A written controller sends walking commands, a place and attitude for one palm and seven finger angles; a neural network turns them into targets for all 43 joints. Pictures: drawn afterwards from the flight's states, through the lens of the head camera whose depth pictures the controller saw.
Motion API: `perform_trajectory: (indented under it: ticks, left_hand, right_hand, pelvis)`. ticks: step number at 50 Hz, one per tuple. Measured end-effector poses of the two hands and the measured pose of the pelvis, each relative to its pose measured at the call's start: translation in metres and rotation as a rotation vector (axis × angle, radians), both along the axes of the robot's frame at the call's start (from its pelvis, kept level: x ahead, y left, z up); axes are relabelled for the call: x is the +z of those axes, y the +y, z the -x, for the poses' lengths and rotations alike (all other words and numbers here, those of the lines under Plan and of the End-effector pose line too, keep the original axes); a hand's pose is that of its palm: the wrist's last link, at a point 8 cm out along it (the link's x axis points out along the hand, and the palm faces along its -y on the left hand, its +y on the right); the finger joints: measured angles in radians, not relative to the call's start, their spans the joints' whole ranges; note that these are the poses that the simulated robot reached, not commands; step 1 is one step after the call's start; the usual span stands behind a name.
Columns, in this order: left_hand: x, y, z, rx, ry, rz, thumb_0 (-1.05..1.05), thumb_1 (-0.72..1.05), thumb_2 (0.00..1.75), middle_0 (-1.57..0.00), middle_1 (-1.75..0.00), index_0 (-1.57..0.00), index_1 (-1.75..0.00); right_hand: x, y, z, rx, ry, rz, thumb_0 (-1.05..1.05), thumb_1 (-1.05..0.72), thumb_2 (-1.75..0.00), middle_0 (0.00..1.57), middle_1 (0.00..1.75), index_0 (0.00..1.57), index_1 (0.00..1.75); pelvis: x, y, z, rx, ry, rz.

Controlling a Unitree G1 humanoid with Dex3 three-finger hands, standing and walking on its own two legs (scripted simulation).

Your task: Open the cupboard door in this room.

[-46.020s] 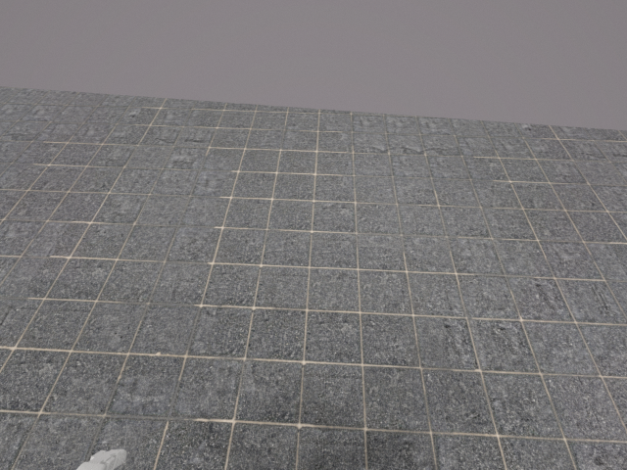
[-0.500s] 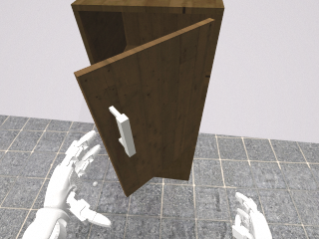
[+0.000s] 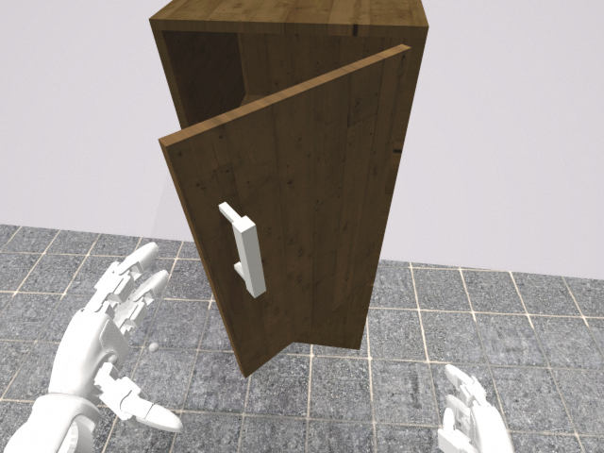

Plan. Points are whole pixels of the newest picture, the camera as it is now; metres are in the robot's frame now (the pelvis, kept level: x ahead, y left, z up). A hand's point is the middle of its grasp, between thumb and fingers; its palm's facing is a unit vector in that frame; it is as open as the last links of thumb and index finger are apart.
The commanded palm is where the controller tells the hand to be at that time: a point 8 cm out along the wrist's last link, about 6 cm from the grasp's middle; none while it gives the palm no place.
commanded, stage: draw the hand back to the body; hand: left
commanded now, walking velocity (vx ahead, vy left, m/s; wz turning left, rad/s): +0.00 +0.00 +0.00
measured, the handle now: (242, 251) +0.34 +0.11 +0.11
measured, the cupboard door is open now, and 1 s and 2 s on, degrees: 47 47 47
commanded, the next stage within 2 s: step back with the hand held close in 1.30 s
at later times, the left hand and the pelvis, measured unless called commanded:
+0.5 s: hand (88, 333) +0.20 +0.24 +0.14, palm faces +0.33 -0.88 -0.35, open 14.1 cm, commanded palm +0.16 +0.28 +0.16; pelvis +0.01 +0.01 +0.02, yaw -1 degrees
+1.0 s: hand (42, 301) +0.21 +0.27 +0.18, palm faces +0.47 -0.79 -0.39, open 8.3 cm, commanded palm +0.16 +0.30 +0.19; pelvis +0.02 +0.01 +0.03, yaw -1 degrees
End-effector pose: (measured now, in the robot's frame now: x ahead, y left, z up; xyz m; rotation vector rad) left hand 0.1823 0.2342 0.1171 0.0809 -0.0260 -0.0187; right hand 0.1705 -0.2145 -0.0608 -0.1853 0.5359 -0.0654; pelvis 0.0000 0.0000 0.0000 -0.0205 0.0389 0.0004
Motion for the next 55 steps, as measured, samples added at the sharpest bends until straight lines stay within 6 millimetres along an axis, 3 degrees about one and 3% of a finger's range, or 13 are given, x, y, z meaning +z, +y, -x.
perform_trajectory:
  ticks: [12, 16, 26, 42, 55]
  left_hand:
    - [0.014, 0.022, 0.010, 0.025, 0.003, -0.009, -0.01, -0.47, 0.31, -0.16, -0.30, -0.15, -0.30]
    - [0.028, 0.031, 0.011, 0.179, -0.014, -0.162, -0.01, -0.40, 0.34, -0.16, -0.30, -0.16, -0.30]
    - [0.043, 0.046, 0.019, 0.366, -0.020, -0.289, 0.00, -0.09, 0.47, -0.17, -0.30, -0.17, -0.30]
    - [0.071, 0.065, 0.011, 0.447, -0.096, -0.361, 0.01, 0.45, 0.71, -0.20, -0.30, -0.19, -0.30]
    - [0.076, 0.069, 0.015, 0.491, -0.111, -0.356, 0.01, 0.82, 0.87, -0.21, -0.30, -0.21, -0.30]
  right_hand:
    - [0.013, 0.013, -0.009, 0.033, -0.047, 0.012, 0.01, -0.90, -0.90, 0.20, 0.30, 0.20, 0.30]
    - [0.017, 0.016, -0.010, 0.034, -0.032, 0.033, 0.01, -0.90, -0.90, 0.20, 0.30, 0.20, 0.30]
    - [0.011, 0.020, -0.006, 0.034, 0.084, 0.039, 0.01, -0.90, -0.90, 0.20, 0.30, 0.20, 0.30]
    - [0.013, 0.012, -0.021, 0.014, 0.114, 0.028, 0.01, -0.90, -0.90, 0.20, 0.30, 0.20, 0.30]
    - [0.013, 0.000, -0.018, -0.002, 0.129, 0.036, 0.01, -0.90, -0.90, 0.20, 0.30, 0.20, 0.30]
  pelvis:
    - [0.006, 0.008, 0.002, 0.007, -0.036, 0.007]
    - [0.011, 0.009, 0.001, -0.001, -0.059, 0.004]
    - [0.024, 0.013, -0.007, -0.010, -0.092, -0.006]
    - [0.030, 0.009, -0.016, -0.021, -0.112, -0.008]
    - [0.031, 0.004, -0.014, -0.022, -0.120, -0.007]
